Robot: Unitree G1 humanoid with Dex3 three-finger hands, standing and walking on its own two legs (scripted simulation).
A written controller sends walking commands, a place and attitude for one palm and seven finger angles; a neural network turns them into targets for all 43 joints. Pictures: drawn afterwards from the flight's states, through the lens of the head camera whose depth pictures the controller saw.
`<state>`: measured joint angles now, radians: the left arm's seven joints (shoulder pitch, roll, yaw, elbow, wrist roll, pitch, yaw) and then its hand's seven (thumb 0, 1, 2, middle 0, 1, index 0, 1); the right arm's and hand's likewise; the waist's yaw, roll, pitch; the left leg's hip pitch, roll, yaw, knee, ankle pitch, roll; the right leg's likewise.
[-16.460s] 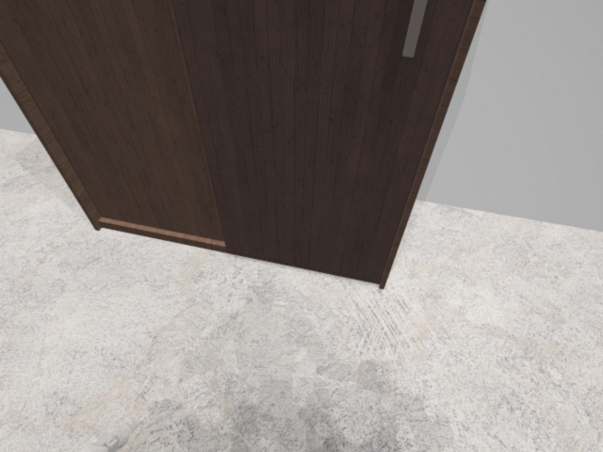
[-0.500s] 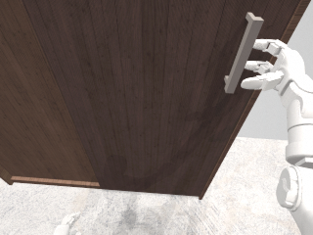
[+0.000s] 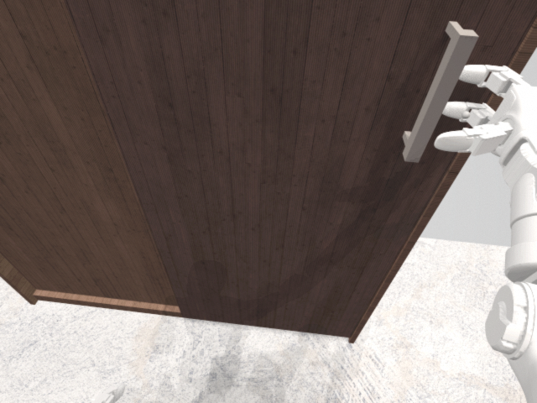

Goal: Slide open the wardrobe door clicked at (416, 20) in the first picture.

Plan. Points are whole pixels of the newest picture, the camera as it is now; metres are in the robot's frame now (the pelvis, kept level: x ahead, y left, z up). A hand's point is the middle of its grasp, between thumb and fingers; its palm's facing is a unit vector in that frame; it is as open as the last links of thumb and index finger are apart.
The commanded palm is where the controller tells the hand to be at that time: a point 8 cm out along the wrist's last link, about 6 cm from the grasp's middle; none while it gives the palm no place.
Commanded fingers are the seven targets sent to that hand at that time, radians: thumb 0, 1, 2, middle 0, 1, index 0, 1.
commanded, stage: slide the fingers in behind the handle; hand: right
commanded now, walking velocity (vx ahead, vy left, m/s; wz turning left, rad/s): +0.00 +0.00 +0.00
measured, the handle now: (430, 97) +0.50 -0.17 +0.25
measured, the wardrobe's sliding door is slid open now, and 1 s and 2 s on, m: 0.00 0.00 0.00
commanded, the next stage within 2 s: grip the handle and tug to test in 1.66 s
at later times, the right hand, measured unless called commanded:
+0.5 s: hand (454, 118) +0.43 -0.18 +0.26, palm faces +0.03 +1.00 +0.00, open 14.0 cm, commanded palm +0.41 -0.23 +0.25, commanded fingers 0.00 0.50 -0.30 0.30 1.20 0.30 1.20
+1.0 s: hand (440, 121) +0.43 -0.17 +0.25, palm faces +0.06 +1.00 -0.01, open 14.4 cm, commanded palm +0.40 -0.21 +0.25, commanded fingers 0.00 0.50 -0.30 0.30 1.20 0.30 1.20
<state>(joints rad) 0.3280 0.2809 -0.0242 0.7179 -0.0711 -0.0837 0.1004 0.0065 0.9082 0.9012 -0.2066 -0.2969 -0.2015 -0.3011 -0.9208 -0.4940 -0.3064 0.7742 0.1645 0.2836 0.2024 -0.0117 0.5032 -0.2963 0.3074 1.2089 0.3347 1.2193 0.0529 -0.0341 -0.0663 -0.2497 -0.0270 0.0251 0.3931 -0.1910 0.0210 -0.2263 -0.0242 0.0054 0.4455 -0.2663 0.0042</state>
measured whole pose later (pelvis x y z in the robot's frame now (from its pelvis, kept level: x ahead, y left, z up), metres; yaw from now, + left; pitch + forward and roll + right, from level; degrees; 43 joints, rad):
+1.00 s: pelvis +0.00 +0.00 +0.00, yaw +0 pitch +0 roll +1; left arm 0.26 0.26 -0.04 0.72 -0.07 -0.06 0.09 0.01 0.91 0.90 -0.21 -0.30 -0.20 -0.30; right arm -0.82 -0.35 -0.23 0.52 0.17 0.42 0.07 -0.01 0.50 -0.30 0.24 1.16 0.24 1.17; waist 0.02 -0.04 -0.06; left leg -0.19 -0.02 0.02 0.39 -0.20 0.02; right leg -0.16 -0.02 0.00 0.43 -0.27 0.00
